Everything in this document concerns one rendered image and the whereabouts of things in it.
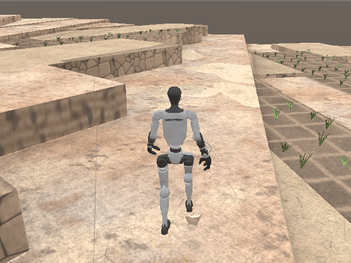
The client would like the left robot hand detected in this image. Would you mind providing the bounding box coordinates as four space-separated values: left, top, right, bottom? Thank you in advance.
147 146 160 155

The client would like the left robot upper arm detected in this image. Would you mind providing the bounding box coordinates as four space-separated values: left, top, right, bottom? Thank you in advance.
149 110 163 139

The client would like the right robot upper arm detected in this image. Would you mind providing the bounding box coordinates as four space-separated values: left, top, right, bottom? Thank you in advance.
186 110 201 141

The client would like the robot head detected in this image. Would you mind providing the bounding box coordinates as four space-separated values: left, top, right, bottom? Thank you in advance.
165 87 184 113

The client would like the right robot forearm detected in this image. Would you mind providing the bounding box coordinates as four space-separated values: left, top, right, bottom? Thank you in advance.
196 133 209 158

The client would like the right robot hand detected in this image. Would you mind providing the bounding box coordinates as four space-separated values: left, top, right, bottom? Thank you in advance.
199 156 211 171

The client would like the left robot foot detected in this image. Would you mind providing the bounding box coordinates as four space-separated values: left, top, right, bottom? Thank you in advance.
161 219 171 235

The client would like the left robot forearm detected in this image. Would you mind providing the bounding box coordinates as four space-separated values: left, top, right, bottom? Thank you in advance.
147 131 155 148

